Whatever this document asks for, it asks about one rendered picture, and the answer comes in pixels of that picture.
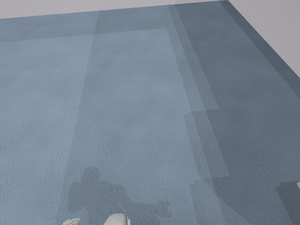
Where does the left robot thigh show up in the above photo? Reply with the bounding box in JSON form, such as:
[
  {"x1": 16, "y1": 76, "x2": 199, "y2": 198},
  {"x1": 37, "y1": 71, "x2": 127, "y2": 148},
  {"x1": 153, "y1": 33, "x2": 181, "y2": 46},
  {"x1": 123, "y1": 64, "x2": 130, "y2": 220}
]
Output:
[{"x1": 103, "y1": 213, "x2": 130, "y2": 225}]

